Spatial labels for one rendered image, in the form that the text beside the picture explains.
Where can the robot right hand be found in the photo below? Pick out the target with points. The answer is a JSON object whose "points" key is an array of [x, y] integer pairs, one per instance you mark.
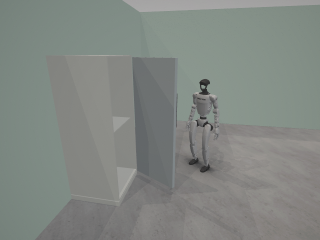
{"points": [[188, 125]]}

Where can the robot right upper arm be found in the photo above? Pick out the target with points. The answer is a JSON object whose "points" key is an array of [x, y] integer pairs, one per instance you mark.
{"points": [[194, 106]]}

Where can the robot left hand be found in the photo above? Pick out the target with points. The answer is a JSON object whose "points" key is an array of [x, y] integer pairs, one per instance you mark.
{"points": [[216, 133]]}

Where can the right robot forearm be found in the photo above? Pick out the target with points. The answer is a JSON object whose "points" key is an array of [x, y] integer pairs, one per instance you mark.
{"points": [[192, 114]]}

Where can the robot head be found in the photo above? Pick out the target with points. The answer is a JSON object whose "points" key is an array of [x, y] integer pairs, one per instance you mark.
{"points": [[204, 82]]}

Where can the fridge door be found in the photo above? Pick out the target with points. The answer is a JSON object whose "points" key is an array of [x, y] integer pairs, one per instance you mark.
{"points": [[155, 110]]}

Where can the left robot forearm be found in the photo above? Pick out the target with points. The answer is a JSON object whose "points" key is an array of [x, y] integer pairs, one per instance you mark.
{"points": [[216, 119]]}

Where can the robot right foot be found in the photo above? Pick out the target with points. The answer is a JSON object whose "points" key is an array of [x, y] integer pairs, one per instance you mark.
{"points": [[193, 161]]}

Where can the robot left upper arm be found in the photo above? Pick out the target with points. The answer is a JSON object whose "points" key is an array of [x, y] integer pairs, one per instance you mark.
{"points": [[214, 98]]}

